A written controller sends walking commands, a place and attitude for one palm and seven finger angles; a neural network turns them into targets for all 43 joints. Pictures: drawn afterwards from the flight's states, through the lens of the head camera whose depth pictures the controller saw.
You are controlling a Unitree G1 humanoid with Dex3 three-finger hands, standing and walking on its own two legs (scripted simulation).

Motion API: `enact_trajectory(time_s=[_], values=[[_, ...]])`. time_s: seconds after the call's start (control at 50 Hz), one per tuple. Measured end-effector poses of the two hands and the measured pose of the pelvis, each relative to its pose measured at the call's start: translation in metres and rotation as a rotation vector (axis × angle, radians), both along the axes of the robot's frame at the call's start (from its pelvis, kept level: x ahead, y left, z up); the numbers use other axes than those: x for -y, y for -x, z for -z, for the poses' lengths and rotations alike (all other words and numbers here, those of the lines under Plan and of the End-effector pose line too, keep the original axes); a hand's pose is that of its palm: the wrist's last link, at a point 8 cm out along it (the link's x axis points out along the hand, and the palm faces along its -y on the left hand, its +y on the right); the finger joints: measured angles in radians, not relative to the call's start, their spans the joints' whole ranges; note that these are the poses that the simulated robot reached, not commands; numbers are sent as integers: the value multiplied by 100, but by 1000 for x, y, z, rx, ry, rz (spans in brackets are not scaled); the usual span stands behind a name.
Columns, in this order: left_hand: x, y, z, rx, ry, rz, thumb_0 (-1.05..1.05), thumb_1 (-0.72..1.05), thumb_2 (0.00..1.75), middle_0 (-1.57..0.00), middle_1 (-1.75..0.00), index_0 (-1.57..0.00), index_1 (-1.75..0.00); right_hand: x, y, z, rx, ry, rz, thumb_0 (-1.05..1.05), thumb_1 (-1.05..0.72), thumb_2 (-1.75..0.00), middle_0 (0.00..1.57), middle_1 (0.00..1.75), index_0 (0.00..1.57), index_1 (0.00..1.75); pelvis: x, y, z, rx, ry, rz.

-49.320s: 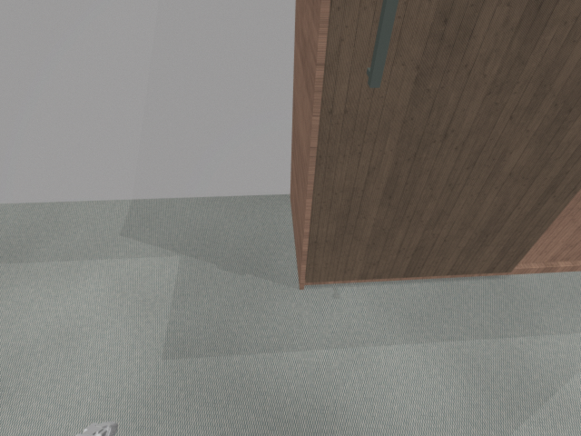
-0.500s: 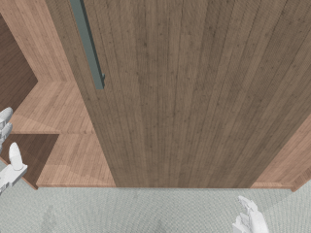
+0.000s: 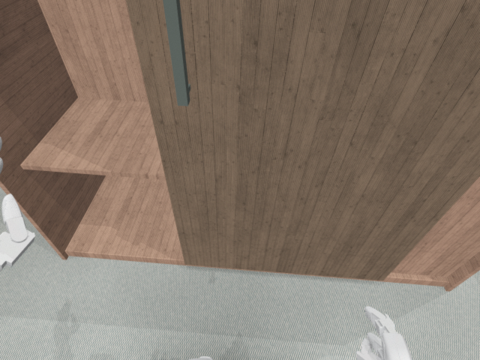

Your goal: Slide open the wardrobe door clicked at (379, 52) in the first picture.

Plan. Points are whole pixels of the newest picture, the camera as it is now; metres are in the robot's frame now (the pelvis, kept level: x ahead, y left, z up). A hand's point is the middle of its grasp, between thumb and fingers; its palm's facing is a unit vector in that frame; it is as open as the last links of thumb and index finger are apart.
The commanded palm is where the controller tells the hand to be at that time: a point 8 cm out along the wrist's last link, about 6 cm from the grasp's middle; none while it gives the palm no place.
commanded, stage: step back with the hand held close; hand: left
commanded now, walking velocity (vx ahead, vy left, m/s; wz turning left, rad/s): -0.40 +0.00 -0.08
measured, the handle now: (178, 36) +0.59 +0.16 +0.26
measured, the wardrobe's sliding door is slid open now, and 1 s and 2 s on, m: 0.54 0.54 0.54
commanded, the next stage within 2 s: stop stepping back and stand still in 0.24 s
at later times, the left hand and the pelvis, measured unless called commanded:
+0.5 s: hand out of the picture +0.12 +0.26 +0.17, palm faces +0.35 -0.82 -0.46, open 7.4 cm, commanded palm +0.06 +0.30 +0.19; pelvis -0.10 +0.01 +0.01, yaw -4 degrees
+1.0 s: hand out of the picture +0.10 +0.27 +0.17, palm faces +0.41 -0.83 -0.39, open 7.4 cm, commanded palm +0.04 +0.31 +0.19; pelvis -0.12 +0.02 +0.01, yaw -4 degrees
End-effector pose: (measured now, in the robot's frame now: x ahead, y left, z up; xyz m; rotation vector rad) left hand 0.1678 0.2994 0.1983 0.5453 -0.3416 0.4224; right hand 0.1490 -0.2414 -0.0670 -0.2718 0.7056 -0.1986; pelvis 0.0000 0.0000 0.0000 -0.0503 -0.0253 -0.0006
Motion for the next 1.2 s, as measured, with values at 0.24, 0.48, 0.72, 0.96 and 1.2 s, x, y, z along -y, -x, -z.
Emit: enact_trajectory(time_s=[0.24, 0.48, 0.72, 0.96, 1.2], values=[[-1, 39, 10, -26, 78, 14, 2, 89, 89, -21, -30, -21, -30, -15, 17, -9, -39, 12, -56, 2, -90, -90, 21, 30, 20, 30, -6, 33, -8, -37, -54, 14], [-3, 83, 8, -119, 30, 86, 2, 89, 89, -21, -30, -21, -30, -35, 78, -17, 66, -68, -21, 1, -90, -90, 21, 30, 20, 30, -14, 95, -7, -36, -36, 74], [-12, 113, 12, -37, 88, 47, 1, 89, 89, -22, -30, -21, -30, 4, 177, 4, -92, 29, 101, 2, -90, -90, 21, 30, 20, 30, -20, 124, -4, -30, -31, 45], [-14, 110, 14, -60, 70, 36, 2, 89, 89, -21, -30, -21, -30, -16, 177, 10, -88, -26, 75, 2, -90, -90, 20, 30, 20, 30, -21, 123, -6, -11, -38, 57], [-20, 104, 19, -108, 82, 59, 2, 89, 89, -22, -30, -21, -30, -32, 127, -8, 17, -51, 34, 2, -90, -90, 21, 30, 20, 30, -28, 120, -9, -18, -35, 74]])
